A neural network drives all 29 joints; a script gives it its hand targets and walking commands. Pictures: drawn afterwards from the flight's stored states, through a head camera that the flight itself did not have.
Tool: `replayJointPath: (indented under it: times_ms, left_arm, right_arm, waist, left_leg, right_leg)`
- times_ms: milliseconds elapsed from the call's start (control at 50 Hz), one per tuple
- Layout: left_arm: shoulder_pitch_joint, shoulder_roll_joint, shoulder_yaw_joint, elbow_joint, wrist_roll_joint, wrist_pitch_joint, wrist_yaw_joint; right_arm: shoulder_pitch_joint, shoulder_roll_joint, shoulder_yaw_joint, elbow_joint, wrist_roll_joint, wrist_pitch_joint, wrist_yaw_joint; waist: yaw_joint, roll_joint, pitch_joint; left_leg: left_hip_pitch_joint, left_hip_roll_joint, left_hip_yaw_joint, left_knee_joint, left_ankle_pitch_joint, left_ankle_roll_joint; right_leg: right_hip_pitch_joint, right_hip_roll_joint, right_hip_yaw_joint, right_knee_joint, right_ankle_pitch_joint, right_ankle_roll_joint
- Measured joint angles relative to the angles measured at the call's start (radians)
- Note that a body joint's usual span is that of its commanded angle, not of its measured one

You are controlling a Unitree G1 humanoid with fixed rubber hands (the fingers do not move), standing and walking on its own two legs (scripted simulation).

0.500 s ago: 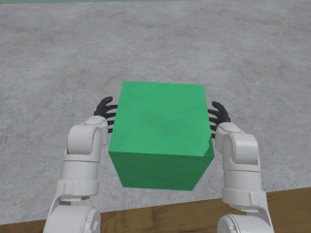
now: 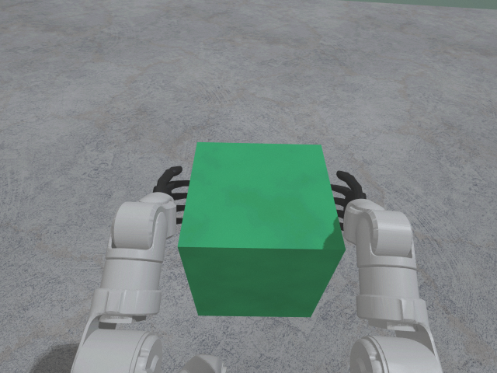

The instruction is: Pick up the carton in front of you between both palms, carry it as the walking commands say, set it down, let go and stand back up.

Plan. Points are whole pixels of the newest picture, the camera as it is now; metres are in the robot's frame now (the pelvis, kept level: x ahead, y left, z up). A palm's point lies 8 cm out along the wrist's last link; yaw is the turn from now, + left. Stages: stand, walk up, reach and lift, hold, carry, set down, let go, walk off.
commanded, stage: carry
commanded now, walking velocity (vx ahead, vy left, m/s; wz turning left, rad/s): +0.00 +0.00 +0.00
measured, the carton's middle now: (256, 234) +0.35 +0.03 +0.02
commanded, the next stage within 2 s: none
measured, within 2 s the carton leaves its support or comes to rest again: neither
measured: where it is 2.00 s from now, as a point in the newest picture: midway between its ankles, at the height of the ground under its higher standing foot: (255, 288)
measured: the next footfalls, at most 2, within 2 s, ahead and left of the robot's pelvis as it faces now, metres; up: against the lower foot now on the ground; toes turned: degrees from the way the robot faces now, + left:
left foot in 0.28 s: +0.41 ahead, +0.09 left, -0.13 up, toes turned +4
right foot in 0.62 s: +0.48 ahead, -0.10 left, -0.13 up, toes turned -2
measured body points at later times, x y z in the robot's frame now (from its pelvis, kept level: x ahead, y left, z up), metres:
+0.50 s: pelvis +0.32 +0.03 -0.10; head +0.41 +0.04 +0.34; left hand +0.70 +0.16 -0.06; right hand +0.67 -0.14 -0.05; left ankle +0.37 +0.09 -0.83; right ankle +0.34 -0.11 -0.78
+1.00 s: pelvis +0.43 +0.00 -0.10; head +0.41 +0.00 +0.35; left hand +0.77 +0.17 +0.01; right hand +0.79 -0.14 +0.01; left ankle +0.37 +0.08 -0.83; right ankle +0.45 -0.09 -0.83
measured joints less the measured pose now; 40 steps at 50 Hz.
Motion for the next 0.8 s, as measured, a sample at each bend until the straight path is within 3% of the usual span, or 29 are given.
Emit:
replayJointPath:
  times_ms: [40,100,160,220,280,340,360,380,460,520,620,680,720,800]
  left_arm:
    - [-0.005,0.009,-0.009,0.034,-0.022,-0.003,0.004]
    - [-0.022,0.012,-0.022,0.067,-0.039,-0.025,0.007]
    - [-0.032,0.004,-0.030,0.064,-0.044,-0.053,0.007]
    - [-0.036,-0.005,-0.030,0.031,-0.046,-0.067,0.007]
    - [-0.030,-0.003,-0.021,-0.008,-0.051,-0.066,0.006]
    - [-0.059,0.026,0.002,-0.010,-0.058,-0.066,-0.001]
    - [-0.066,0.029,0.011,-0.007,-0.056,-0.063,-0.002]
    - [-0.065,0.026,0.018,-0.009,-0.050,-0.057,-0.003]
    - [-0.026,-0.014,0.042,-0.065,-0.013,-0.027,-0.006]
    - [0.011,-0.045,0.052,-0.133,0.013,-0.028,-0.010]
    - [0.074,-0.078,0.058,-0.212,0.041,-0.061,-0.022]
    - [0.083,-0.085,0.056,-0.212,0.048,-0.080,-0.024]
    - [0.079,-0.079,0.051,-0.201,0.047,-0.074,-0.024]
    - [0.054,-0.052,0.045,-0.160,0.040,-0.045,-0.021]
  right_arm:
    - [0.016,0.015,-0.014,-0.006,-0.020,0.011,0.001]
    - [0.033,0.019,-0.028,-0.034,-0.033,0.014,0.003]
    - [0.051,0.017,-0.035,-0.087,-0.036,0.009,0.004]
    - [0.068,0.016,-0.035,-0.151,-0.036,0.007,0.003]
    - [0.066,0.021,-0.025,-0.180,-0.040,0.005,0.002]
    - [0.010,0.023,-0.007,-0.138,-0.045,-0.016,-0.004]
    - [-0.008,0.017,-0.001,-0.117,-0.040,-0.018,-0.006]
    - [-0.014,0.012,0.003,-0.104,-0.030,-0.016,-0.009]
    - [0.022,0.019,-0.003,-0.124,0.004,-0.013,-0.020]
    - [0.050,0.028,-0.010,-0.166,0.025,-0.027,-0.024]
    - [0.075,0.036,-0.003,-0.201,0.041,-0.062,-0.024]
    - [0.063,0.011,0.016,-0.190,0.049,-0.064,-0.022]
    - [0.054,0.002,0.023,-0.182,0.047,-0.052,-0.022]
    - [0.021,0.002,0.026,-0.135,0.028,-0.024,-0.019]
  waist:
    - [0.014,0.002,0.019]
    - [0.033,0.014,0.038]
    - [0.046,0.040,0.051]
    - [0.048,0.061,0.048]
    - [0.028,0.079,0.026]
    - [-0.034,0.021,0.031]
    - [-0.055,0.019,0.041]
    - [-0.073,0.022,0.053]
    - [-0.126,-0.006,0.108]
    - [-0.152,-0.007,0.138]
    - [-0.151,-0.002,0.117]
    - [-0.127,0.046,0.091]
    - [-0.116,0.049,0.068]
    - [-0.107,0.022,0.014]
  left_leg:
    - [-0.059,0.025,-0.010,-0.157,0.086,-0.003]
    - [-0.130,0.055,-0.010,-0.328,0.386,0.005]
    - [-0.116,0.058,0.004,-0.578,0.605,0.002]
    - [-0.040,0.033,0.058,-0.818,0.794,0.007]
    - [0.123,0.015,0.135,-1.054,0.963,0.025]
    - [0.171,-0.037,0.156,-0.994,0.527,0.083]
    - [0.165,-0.044,0.148,-0.968,0.445,0.090]
    - [0.161,-0.041,0.141,-0.945,0.501,0.105]
    - [0.173,-0.058,0.139,-0.893,0.340,0.093]
    - [0.187,-0.053,0.135,-0.868,0.294,0.081]
    - [0.212,-0.053,0.143,-0.763,0.176,0.066]
    - [0.215,-0.023,0.123,-0.684,0.136,0.029]
    - [0.248,-0.021,0.111,-0.708,0.109,0.015]
    - [0.308,-0.028,0.102,-0.790,0.115,0.040]
  right_leg:
    - [0.025,-0.002,0.003,0.022,-0.055,0.005]
    - [0.050,-0.003,0.018,0.071,-0.141,0.007]
    - [0.094,0.002,0.040,0.127,-0.245,0.016]
    - [0.147,0.007,0.051,0.216,-0.359,0.023]
    - [0.195,0.017,0.026,0.394,-0.342,0.023]
    - [0.069,-0.015,0.058,0.721,-0.380,0.118]
    - [0.009,-0.022,0.073,0.773,-0.376,0.131]
    - [-0.044,-0.036,0.081,0.770,-0.331,0.135]
    - [-0.174,-0.127,0.124,0.433,-0.126,0.146]
    - [-0.183,-0.143,0.136,0.134,-0.003,0.154]
    - [-0.086,-0.130,0.099,-0.180,0.249,0.121]
    - [-0.057,-0.103,0.080,-0.160,0.177,0.123]
    - [-0.037,-0.100,0.073,-0.160,0.150,0.117]
    - [-0.010,-0.110,0.053,-0.167,0.147,0.108]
